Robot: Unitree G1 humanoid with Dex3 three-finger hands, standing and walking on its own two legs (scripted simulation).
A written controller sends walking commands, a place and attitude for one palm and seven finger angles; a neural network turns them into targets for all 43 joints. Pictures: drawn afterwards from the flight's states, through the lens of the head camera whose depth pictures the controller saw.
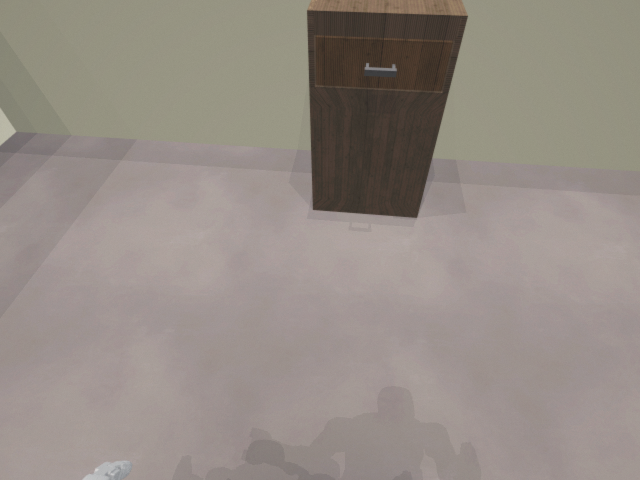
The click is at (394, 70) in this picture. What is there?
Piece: drawer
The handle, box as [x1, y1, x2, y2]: [364, 63, 396, 76]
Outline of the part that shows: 366,63 364,75 395,76 396,68 394,67 394,64 392,64 391,68 369,67 368,63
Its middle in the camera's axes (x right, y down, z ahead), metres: +0.19 -0.55 +1.25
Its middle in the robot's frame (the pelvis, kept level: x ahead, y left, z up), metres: +1.31 -0.13 -0.08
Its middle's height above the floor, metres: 0.69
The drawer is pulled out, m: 0.00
